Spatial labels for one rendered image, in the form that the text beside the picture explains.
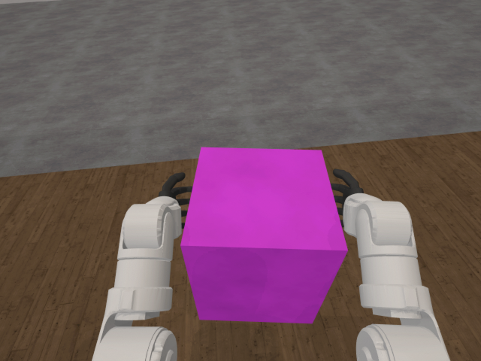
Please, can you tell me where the robot left forearm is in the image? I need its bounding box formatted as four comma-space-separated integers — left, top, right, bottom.
92, 196, 182, 361

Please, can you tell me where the left robot upper arm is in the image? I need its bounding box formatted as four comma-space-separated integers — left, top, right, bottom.
93, 326, 177, 361

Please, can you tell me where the robot left hand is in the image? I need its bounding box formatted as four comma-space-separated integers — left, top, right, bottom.
159, 172, 192, 229

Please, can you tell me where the carton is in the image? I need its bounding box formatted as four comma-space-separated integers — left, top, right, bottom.
180, 147, 348, 323

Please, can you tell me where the robot right hand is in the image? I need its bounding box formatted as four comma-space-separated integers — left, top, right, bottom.
331, 169, 364, 228

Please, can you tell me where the right robot upper arm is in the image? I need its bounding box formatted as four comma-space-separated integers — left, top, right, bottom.
356, 324, 449, 361

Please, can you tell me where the robot right forearm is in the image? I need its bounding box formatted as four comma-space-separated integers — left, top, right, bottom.
343, 193, 450, 361

